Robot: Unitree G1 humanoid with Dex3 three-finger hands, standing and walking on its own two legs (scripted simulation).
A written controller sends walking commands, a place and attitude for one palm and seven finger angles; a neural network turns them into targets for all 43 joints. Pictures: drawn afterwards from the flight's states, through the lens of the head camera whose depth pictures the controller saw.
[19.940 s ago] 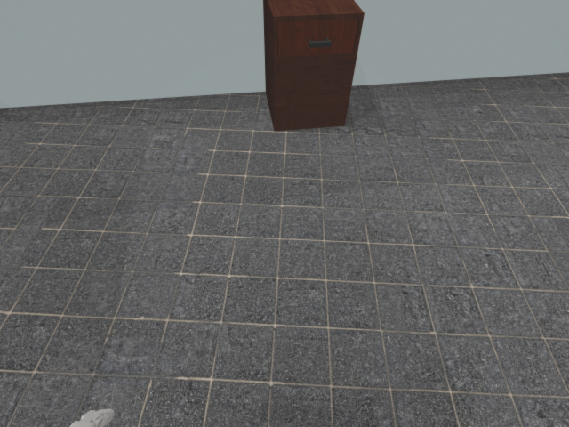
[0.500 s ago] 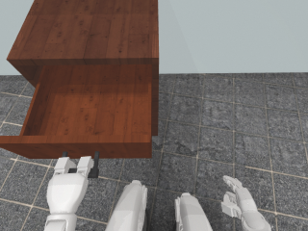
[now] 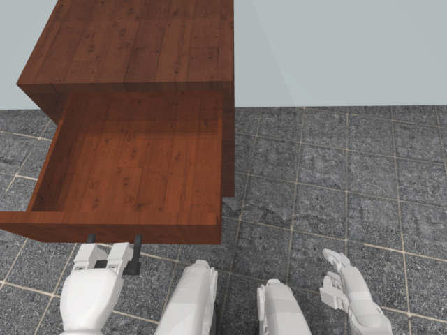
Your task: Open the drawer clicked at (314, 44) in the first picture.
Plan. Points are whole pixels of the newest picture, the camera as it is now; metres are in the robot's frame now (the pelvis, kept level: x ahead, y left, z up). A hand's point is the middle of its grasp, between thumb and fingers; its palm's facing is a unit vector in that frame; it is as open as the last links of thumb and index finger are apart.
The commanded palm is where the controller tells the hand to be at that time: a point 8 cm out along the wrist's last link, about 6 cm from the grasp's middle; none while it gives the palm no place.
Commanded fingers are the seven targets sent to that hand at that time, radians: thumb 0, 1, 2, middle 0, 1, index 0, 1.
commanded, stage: pull the drawer open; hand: left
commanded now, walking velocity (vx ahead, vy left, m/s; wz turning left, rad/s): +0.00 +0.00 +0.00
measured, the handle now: (111, 254) +0.24 +0.24 -0.06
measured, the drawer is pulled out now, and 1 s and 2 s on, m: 0.28 0.30 0.29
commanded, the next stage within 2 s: open the thumb to release the handle in 0.68 s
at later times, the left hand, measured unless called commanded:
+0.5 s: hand (107, 306) +0.16 +0.23 -0.07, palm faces -0.18 -0.11 -0.98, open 6.2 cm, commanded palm +0.12 +0.23 -0.03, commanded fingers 0.00 0.90 0.90 -0.40 -1.35 -0.40 -1.35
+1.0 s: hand (107, 306) +0.16 +0.23 -0.07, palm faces -0.12 -0.09 -0.99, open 6.8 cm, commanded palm +0.15 +0.23 -0.03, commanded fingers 0.00 0.06 0.54 -0.34 -1.26 -0.34 -1.26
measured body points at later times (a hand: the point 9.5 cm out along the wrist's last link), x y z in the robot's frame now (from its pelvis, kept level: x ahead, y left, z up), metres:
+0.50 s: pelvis +0.00 +0.00 +0.00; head +0.14 -0.02 +0.43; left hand +0.16 +0.23 -0.02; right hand +0.24 -0.20 -0.13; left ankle +0.05 +0.10 -0.55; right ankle +0.00 -0.10 -0.55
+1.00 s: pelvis -0.01 -0.01 -0.01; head +0.13 -0.02 +0.41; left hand +0.16 +0.23 -0.02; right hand +0.23 -0.20 -0.15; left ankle +0.05 +0.10 -0.55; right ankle +0.00 -0.10 -0.55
